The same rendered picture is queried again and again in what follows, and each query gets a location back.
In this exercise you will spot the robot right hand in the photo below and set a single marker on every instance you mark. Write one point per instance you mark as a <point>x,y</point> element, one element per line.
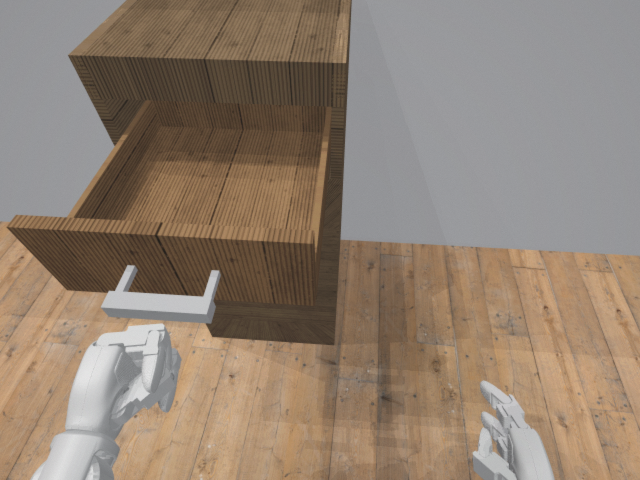
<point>521,448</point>

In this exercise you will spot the robot left forearm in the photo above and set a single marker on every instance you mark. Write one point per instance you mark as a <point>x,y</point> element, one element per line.
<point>79,455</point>

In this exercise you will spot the robot left hand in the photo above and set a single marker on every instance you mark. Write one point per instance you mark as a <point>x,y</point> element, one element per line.
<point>140,358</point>

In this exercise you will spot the cabinet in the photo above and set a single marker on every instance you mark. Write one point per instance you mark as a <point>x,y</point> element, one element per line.
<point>274,52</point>

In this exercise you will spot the handle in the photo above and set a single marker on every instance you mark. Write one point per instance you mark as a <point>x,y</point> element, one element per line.
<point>123,304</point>

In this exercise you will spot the drawer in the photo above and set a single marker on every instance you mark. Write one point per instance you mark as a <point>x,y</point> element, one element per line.
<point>192,187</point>

